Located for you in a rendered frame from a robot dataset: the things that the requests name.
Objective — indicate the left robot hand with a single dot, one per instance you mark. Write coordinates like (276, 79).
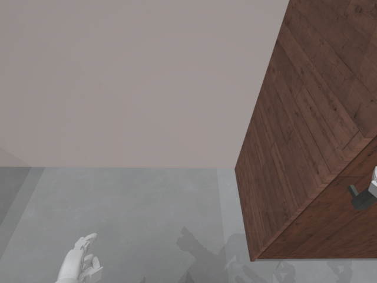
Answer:
(75, 263)

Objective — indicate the handle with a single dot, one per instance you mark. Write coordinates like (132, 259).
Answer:
(363, 200)

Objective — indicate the wardrobe door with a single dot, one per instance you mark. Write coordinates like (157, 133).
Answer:
(330, 227)

